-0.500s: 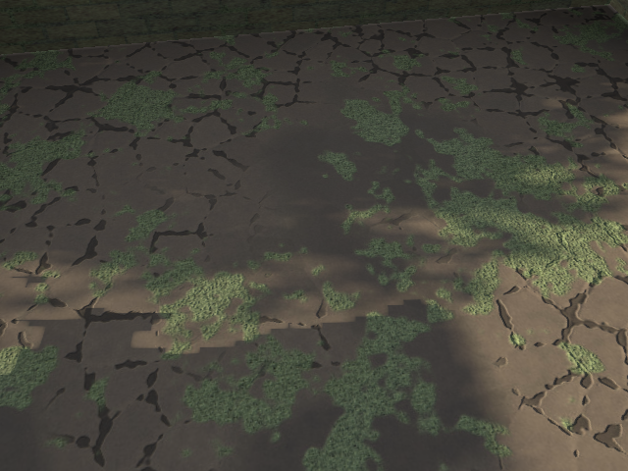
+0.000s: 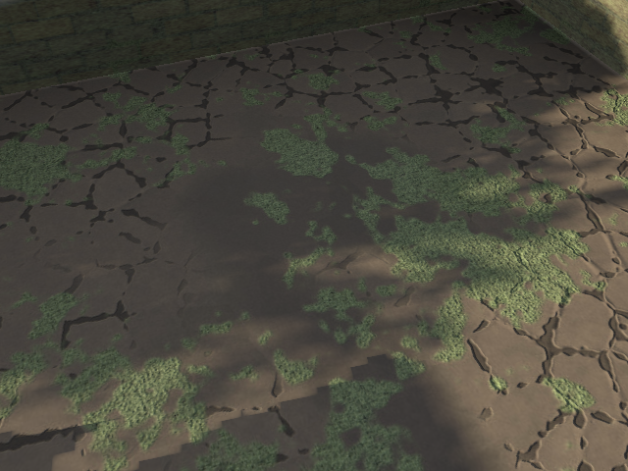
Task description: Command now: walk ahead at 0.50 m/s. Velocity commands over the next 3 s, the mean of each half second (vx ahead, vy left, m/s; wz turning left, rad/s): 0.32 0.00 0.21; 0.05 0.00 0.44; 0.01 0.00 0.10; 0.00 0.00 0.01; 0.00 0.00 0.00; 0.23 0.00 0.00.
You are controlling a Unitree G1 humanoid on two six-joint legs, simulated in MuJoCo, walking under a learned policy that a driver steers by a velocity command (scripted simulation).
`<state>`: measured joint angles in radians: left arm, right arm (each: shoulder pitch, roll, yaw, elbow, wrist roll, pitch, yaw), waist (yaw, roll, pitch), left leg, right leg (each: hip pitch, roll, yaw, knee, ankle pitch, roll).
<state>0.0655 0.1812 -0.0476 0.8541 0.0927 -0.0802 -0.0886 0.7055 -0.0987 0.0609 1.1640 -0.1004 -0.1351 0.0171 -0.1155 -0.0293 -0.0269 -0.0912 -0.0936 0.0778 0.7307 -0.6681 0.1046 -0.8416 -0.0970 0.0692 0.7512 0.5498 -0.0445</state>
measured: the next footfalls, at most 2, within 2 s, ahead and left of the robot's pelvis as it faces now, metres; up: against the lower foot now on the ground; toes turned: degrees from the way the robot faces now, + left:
right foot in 0.18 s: +0.32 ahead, -0.13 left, -0.18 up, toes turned -1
left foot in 0.56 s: +0.47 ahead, +0.16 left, -0.18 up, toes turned +13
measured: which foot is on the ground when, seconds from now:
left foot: down 0.00-0.18, up 0.20-0.54, down 0.56-1.00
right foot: up 0.00-0.16, down 0.18-0.58, up 0.60-1.00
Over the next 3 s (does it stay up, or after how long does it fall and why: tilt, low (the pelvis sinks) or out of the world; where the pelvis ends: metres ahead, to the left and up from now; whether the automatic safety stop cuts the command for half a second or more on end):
stays up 0.54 0.13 -0.12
